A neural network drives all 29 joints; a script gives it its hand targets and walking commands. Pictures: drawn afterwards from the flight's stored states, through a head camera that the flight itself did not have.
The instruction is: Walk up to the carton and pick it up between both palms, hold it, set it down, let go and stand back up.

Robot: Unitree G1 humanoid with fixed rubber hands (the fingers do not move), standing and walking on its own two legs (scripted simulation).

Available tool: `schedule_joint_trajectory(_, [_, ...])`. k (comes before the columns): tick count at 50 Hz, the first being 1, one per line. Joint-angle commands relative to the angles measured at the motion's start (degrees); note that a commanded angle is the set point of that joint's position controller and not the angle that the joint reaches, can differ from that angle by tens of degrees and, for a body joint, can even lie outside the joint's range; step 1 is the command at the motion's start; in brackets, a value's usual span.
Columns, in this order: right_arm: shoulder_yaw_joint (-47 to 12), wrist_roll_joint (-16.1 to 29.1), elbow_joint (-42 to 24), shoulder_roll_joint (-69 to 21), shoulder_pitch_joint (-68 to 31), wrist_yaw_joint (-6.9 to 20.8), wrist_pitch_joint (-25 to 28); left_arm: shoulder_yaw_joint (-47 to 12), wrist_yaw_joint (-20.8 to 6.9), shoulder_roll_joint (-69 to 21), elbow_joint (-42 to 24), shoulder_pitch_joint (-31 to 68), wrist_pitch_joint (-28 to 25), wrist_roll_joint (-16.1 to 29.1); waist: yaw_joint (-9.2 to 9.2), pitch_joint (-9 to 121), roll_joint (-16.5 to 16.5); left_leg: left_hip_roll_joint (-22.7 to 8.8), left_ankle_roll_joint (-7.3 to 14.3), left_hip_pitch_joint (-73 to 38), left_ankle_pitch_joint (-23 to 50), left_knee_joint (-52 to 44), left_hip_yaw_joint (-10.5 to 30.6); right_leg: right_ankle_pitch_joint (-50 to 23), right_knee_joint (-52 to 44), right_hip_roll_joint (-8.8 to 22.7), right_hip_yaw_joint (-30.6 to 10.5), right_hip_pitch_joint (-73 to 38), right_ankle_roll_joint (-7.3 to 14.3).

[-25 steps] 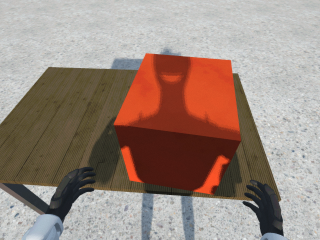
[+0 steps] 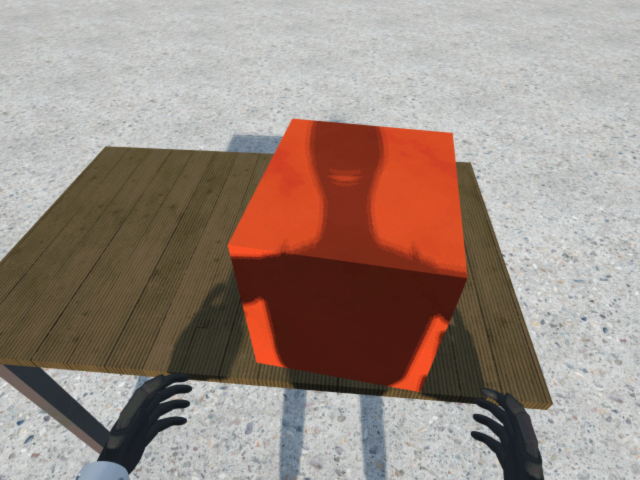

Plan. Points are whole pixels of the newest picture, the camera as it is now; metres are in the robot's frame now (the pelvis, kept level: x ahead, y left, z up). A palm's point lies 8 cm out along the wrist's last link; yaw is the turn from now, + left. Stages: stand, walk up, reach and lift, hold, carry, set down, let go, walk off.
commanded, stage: set down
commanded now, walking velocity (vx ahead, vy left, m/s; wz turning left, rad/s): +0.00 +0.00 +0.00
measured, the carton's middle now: (353, 249) +0.45 -0.02 +0.03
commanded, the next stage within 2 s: let go in 0.70 s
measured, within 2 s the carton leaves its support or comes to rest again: neither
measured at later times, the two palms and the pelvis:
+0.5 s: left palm (149, 461) +0.16 +0.23 -0.05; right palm (509, 478) +0.17 -0.21 -0.07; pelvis +0.01 -0.01 +0.00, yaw +0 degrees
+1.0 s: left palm (175, 470) +0.16 +0.21 -0.07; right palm out of the picture +0.16 -0.24 -0.08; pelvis +0.00 -0.01 +0.00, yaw +0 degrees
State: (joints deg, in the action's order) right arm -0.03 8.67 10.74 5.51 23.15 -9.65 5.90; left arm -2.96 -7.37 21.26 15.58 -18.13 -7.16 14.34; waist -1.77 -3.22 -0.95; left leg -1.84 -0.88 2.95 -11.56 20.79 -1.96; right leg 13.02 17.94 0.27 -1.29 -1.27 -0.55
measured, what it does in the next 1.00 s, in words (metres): stands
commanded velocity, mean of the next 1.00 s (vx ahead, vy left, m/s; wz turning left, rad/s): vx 0.00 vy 0.00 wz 0.00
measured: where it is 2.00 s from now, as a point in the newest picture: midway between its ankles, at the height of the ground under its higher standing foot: outside the picture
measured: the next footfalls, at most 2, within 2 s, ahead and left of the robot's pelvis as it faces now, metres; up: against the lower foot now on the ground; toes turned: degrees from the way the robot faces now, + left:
none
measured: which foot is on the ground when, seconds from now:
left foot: down 0.00-1.00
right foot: down 0.00-1.00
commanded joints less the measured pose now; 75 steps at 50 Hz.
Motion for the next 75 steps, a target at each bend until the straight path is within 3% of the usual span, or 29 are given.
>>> schedule_joint_trajectory(1, [1.7,-3.0,-6.0,2.5,-5.9,0.7,0.4,3.8,0.7,6.8,-4.9,7.6,0.7,-1.6,-0.37,-1.5,-1.2,-0.2,-0.2,-4.6,5.8,-3.2,0.6,3.1,-5.6,0.7,-0.1,12.8,3.5])
schedule_joint_trajectory(9, [2.2,-5.1,0.0,2.1,-8.5,1.9,0.8,4.1,1.8,5.2,-1.8,9.4,2.4,-4.1,-0.19,0.9,-1.3,0.0,-0.2,-5.2,6.1,-2.6,-0.4,2.7,-5.0,0.8,0.2,13.2,3.1])
schedule_joint_trajectory(17, [1.2,-5.3,8.4,3.1,-8.9,3.2,4.9,5.1,2.6,3.6,1.2,7.5,2.9,-7.6,0.46,3.2,-2.4,0.8,-1.3,-8.3,14.7,-0.2,-0.7,-7.7,-3.6,0.4,1.2,12.3,2.1])
schedule_joint_trajectory(24, [0.8,-6.3,16.3,5.4,-9.8,4.5,9.2,5.8,2.7,1.1,4.9,6.3,4.4,-11.0,1.18,2.8,-1.3,1.4,-1.9,-10.6,19.8,0.9,-0.8,-15.4,-2.9,-0.4,2.5,12.3,1.0])
schedule_joint_trajectory(32, [1.7,-7.4,19.4,7.4,-13.0,6.8,11.5,5.6,4.6,-0.8,4.8,8.2,5.8,-12.1,1.11,4.4,0.5,1.5,-1.7,-11.3,18.9,0.7,-1.4,-15.2,-2.5,-1.2,3.5,13.2,0.3])
schedule_joint_trajectory(44, [2.5,-9.3,25.7,9.3,-16.8,9.2,8.3,5.4,6.9,-4.0,8.2,11.2,11.7,-15.0,1.35,2.6,0.2,1.7,-1.2,-9.7,13.7,-0.2,-2.3,-9.9,-2.9,-1.5,3.6,14.5,0.4])
schedule_joint_trajectory(61, [4.0,-10.9,24.6,10.3,-18.1,10.2,7.2,5.2,7.9,-4.4,8.1,13.2,13.1,-14.3,1.66,3.8,1.7,1.9,-0.7,-6.6,8.2,0.5,-2.9,-7.1,-1.4,-1.1,3.0,15.7,0.2])
schedule_joint_trajectory(62, [4.2,-10.3,29.2,16.2,-11.4,8.4,2.4,8.1,8.4,0.4,13.8,2.8,8.1,-15.6,-0.63,8.0,-1.7,-3.9,2.0,3.4,18.8,4.9,3.5,-11.7,3.7,3.0,-2.0,10.5,0.6])
schedule_joint_trajectory(63, [4.4,-9.9,28.6,16.5,-10.5,8.2,0.5,7.9,8.1,0.9,14.4,0.9,6.7,-15.4,0.39,7.2,-0.5,-4.7,2.6,4.3,15.0,3.7,4.2,-10.7,3.7,4.2,-3.0,9.2,0.7])
schedule_joint_trajectory(66, [4.2,-9.7,27.8,16.0,-10.9,8.4,-0.9,7.7,7.4,0.0,14.6,3.5,4.5,-15.6,1.15,9.2,1.4,-5.2,3.1,2.6,15.3,3.8,4.6,-13.5,4.6,4.8,-3.7,8.7,1.0])
schedule_joint_trajectory(75, [4.2,-9.8,29.1,16.8,-8.7,9.7,-2.5,6.9,7.3,0.8,16.2,1.1,3.8,-15.4,1.81,0.6,0.9,-4.4,2.9,7.6,8.0,2.3,5.2,-7.7,3.1,4.6,-4.0,13.4,1.4])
